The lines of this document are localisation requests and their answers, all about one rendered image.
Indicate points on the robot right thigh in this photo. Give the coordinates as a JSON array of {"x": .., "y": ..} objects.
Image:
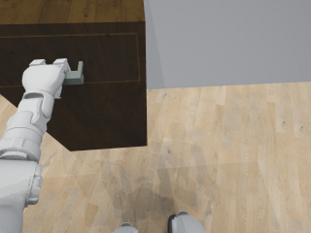
[{"x": 186, "y": 224}]

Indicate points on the left robot shin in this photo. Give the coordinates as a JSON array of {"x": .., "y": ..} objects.
[{"x": 126, "y": 224}]

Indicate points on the handle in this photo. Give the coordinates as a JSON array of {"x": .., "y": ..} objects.
[{"x": 74, "y": 77}]

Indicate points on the robot left hand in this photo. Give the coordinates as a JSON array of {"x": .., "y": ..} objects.
[{"x": 46, "y": 77}]

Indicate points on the cabinet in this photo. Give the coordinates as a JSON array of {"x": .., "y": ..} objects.
[{"x": 95, "y": 115}]

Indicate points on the drawer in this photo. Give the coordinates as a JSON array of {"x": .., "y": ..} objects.
[{"x": 107, "y": 57}]

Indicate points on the left robot upper arm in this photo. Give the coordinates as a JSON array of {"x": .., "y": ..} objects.
[{"x": 20, "y": 186}]

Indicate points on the left robot forearm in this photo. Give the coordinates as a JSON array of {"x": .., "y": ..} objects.
[{"x": 25, "y": 129}]

